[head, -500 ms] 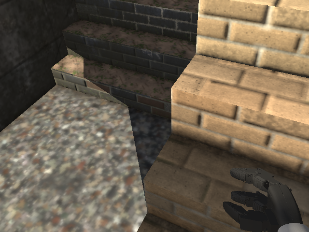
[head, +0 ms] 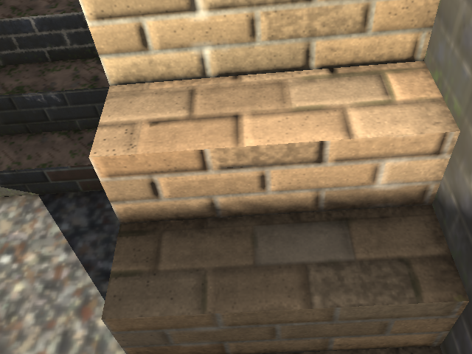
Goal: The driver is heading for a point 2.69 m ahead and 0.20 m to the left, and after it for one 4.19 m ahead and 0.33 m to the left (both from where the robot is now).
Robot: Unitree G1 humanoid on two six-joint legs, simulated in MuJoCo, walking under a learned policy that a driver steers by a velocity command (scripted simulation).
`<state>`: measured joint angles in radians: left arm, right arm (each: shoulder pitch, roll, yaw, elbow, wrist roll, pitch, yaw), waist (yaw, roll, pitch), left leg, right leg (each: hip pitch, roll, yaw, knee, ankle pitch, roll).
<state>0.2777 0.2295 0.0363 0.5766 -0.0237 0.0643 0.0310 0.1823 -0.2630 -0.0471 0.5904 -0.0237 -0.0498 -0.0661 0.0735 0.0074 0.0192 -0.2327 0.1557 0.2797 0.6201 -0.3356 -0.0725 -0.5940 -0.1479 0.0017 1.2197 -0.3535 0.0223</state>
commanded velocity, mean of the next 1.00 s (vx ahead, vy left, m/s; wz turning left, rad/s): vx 0.78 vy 0.37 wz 0.05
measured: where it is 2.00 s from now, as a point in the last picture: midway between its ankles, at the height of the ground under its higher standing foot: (208, 342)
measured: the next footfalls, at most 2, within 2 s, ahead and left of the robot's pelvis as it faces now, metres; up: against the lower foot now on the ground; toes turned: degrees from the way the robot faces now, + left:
right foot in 0.04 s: +0.09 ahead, -0.14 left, +0.00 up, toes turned -9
left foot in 0.66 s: +0.21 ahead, +0.19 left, +0.21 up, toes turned +1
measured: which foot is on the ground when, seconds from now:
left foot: down 0.00-0.04, up 0.06-0.64, down 0.66-1.00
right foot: up 0.00-0.02, down 0.04-0.72, up 0.74-1.00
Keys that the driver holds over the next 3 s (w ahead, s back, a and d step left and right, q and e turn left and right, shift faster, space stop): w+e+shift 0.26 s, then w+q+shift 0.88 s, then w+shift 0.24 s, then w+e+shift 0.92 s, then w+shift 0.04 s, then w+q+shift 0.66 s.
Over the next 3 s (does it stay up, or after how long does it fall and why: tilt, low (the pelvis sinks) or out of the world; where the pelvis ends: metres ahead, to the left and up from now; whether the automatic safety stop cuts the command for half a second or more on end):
stays up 0.72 0.02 0.61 its command is cut before an obstacle after 0.1 s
